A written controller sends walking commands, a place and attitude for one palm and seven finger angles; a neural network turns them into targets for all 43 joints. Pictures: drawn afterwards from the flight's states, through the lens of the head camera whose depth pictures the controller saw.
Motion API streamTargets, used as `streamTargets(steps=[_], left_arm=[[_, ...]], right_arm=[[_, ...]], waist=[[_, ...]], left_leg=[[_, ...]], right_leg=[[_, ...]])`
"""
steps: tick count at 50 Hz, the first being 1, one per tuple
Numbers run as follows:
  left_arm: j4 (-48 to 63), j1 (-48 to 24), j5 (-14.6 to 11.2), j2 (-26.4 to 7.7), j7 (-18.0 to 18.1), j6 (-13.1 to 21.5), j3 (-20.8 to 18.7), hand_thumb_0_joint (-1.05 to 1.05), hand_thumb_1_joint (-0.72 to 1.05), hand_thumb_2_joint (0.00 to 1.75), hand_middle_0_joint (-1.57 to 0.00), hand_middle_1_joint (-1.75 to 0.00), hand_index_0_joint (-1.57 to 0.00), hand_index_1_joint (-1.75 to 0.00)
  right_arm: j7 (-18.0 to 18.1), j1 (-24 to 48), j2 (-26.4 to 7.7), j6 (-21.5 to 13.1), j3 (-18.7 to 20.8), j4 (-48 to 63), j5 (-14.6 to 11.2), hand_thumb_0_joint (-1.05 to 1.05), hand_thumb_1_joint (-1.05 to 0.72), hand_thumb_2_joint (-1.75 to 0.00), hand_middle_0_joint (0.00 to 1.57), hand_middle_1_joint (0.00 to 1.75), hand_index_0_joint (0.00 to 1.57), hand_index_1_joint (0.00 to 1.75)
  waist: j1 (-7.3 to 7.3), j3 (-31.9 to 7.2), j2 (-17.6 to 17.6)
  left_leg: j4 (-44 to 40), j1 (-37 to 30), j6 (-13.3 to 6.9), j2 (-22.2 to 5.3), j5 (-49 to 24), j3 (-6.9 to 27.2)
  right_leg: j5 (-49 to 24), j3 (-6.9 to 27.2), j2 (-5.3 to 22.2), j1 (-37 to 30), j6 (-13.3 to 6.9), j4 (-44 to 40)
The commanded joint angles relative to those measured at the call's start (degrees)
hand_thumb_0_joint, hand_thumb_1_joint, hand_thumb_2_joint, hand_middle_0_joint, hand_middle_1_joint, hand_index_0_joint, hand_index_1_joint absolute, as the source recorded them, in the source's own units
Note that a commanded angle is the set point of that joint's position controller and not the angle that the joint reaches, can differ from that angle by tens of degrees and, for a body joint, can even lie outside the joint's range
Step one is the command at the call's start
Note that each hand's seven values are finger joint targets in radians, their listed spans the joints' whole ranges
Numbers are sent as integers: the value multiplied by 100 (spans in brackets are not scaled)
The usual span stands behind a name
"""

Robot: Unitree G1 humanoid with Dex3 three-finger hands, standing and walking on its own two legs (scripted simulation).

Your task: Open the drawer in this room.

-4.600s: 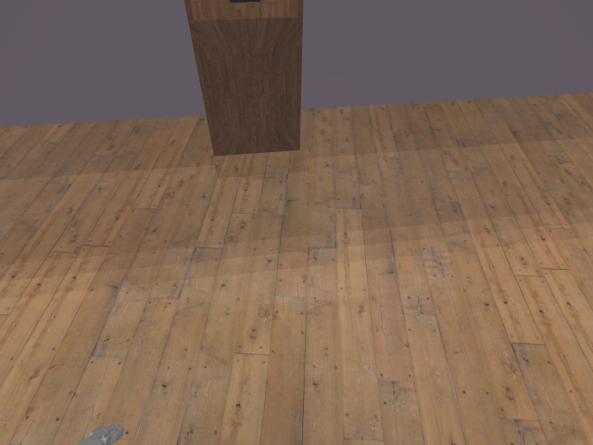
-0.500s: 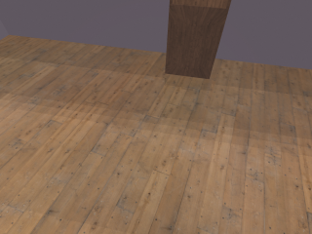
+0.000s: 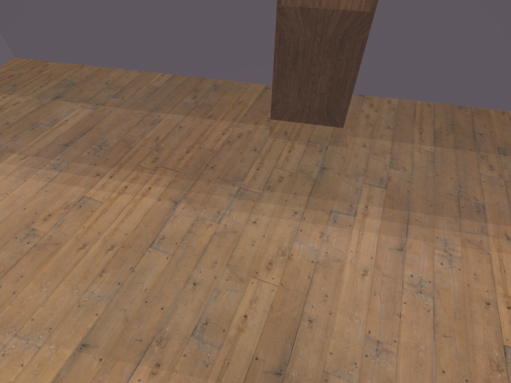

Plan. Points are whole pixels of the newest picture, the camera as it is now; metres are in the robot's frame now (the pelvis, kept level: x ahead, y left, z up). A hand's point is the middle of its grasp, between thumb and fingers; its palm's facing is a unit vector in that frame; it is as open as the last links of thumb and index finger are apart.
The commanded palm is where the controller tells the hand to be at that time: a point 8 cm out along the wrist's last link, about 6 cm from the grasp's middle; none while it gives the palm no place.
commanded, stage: stand and wait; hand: left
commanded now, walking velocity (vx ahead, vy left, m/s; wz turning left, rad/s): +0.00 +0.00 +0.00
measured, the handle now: out of the picture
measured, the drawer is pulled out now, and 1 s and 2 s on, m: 0.00 0.00 0.00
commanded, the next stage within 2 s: turn or walk to find it in 1.42 s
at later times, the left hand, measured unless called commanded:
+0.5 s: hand out of the picture +0.07 +0.23 -0.15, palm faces -0.01 -0.94 -0.33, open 7.3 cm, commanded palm none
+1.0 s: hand out of the picture +0.10 +0.23 -0.15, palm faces -0.03 -0.94 -0.34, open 7.3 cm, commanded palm none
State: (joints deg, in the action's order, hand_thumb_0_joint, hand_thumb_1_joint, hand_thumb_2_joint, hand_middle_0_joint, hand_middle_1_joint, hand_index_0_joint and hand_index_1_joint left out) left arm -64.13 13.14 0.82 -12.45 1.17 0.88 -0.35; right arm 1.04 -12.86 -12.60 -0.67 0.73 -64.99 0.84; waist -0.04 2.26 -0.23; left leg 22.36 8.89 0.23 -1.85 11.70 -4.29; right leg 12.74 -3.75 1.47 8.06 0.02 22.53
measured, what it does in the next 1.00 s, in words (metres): stands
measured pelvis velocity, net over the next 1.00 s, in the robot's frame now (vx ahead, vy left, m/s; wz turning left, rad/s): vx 0.03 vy -0.01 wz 0.00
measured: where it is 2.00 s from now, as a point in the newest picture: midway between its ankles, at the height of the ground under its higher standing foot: outside the picture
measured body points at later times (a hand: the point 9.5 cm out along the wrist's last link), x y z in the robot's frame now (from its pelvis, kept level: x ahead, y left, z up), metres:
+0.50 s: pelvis +0.01 -0.01 +0.00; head +0.02 -0.01 +0.45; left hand +0.07 +0.28 -0.13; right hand +0.08 -0.30 -0.14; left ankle +0.00 +0.12 -0.74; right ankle -0.01 -0.12 -0.74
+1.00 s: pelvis +0.03 -0.01 +0.00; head +0.04 -0.02 +0.45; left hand +0.11 +0.28 -0.13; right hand +0.11 -0.31 -0.13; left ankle +0.00 +0.12 -0.74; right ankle -0.01 -0.12 -0.74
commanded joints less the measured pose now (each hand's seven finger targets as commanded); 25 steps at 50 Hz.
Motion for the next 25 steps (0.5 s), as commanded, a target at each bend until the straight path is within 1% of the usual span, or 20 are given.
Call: streamTargets(steps=[1,3,7,8,13,16,17,20,22,24,25], left_arm=[[237,20,10,-943,14,72,-189,0,90,90,-20,-30,-20,-30],[259,-41,8,-1039,4,85,-203,0,90,90,-20,-30,-20,-30],[289,-200,7,-1191,-12,98,-214,0,90,90,-20,-30,-20,-30],[294,-245,7,-1232,-17,99,-219,0,90,90,-20,-30,-20,-30],[323,-392,4,-1412,-37,106,-226,0,90,90,-20,-30,-20,-30],[336,-495,7,-1503,-47,102,-229,0,90,90,-20,-30,-20,-30],[338,-509,3,-1536,-52,103,-221,0,90,90,-20,-30,-20,-30],[350,-584,4,-1616,-57,109,-224,0,90,90,-20,-30,-20,-30],[345,-620,-3,-1660,-64,110,-218,0,90,90,-20,-30,-20,-30],[358,-652,-4,-1716,-69,114,-217,0,90,90,-20,-30,-20,-30],[361,-678,-2,-1727,-67,109,-214,0,90,90,-20,-30,-20,-30]], right_arm=[[44,19,-968,-116,156,255,-29,0,-90,-90,20,30,20,30],[37,93,-1041,-123,156,269,-28,0,-90,-90,20,30,20,30],[24,228,-1195,-124,160,304,-23,0,-90,-90,20,30,20,30],[20,285,-1227,-121,165,306,-24,0,-90,-90,20,30,20,30],[6,469,-1408,-124,154,354,-19,0,-90,-90,20,30,20,30],[-2,550,-1488,-119,148,377,-20,0,-90,-90,20,30,20,30],[-7,591,-1534,-124,143,381,-17,0,-90,-90,20,30,20,30],[-12,659,-1608,-117,138,411,-21,0,-90,-90,20,30,20,30],[-16,729,-1664,-121,129,422,-16,0,-90,-90,20,30,20,30],[-19,754,-1716,-123,121,433,-17,0,-90,-90,20,30,20,30],[-22,789,-1735,-112,123,444,-22,0,-90,-90,20,30,20,30]], waist=[[31,27,17],[32,-66,29],[17,-134,65],[28,-85,52],[33,-159,6],[19,-165,31],[28,-226,-23],[18,-266,59],[26,-284,5],[22,-347,27],[23,-309,49]], left_leg=[[-486,9,-156,-579,-468,653],[-484,-32,-156,-582,-527,661],[-493,-117,-147,-597,-612,675],[-501,-94,-139,-602,-587,663],[-535,-172,-134,-622,-667,680],[-565,-190,-126,-631,-669,693],[-574,-229,-125,-638,-699,681],[-566,-267,-114,-646,-776,687],[-577,-311,-113,-654,-826,679],[-574,-342,-105,-661,-902,672],[-581,-351,-102,-662,-878,680]], right_leg=[[-427,582,587,182,-150,-515],[-486,592,612,115,-161,-539],[-584,618,623,83,-165,-572],[-574,615,633,96,-164,-595],[-680,626,665,34,-167,-646],[-681,639,662,16,-160,-674],[-718,644,674,-13,-157,-676],[-823,656,678,-48,-161,-702],[-882,646,698,-65,-154,-713],[-994,644,707,-129,-152,-717],[-959,652,693,-92,-148,-729]])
